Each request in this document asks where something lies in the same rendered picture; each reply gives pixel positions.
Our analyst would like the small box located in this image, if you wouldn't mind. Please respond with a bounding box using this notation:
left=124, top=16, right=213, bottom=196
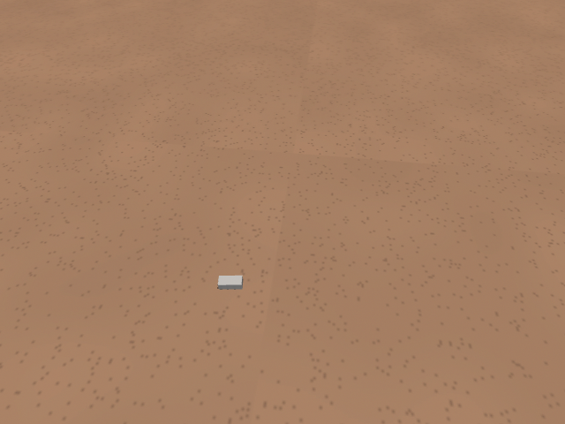
left=218, top=276, right=243, bottom=290

